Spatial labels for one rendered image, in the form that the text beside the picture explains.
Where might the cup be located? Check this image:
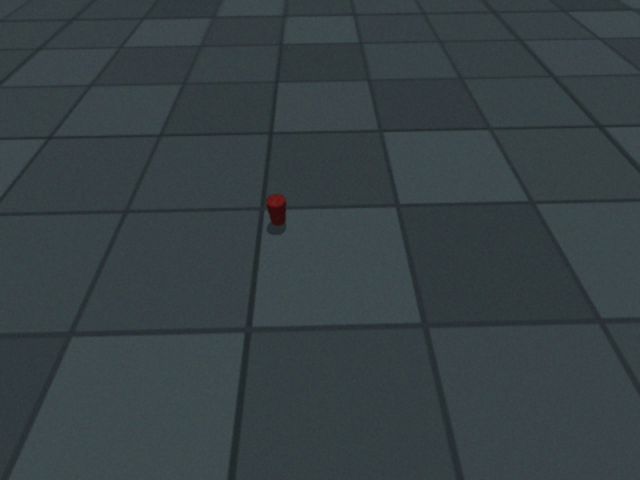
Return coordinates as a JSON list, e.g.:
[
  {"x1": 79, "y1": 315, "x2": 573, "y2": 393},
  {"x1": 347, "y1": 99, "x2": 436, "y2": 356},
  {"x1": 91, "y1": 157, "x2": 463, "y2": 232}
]
[{"x1": 266, "y1": 194, "x2": 286, "y2": 226}]

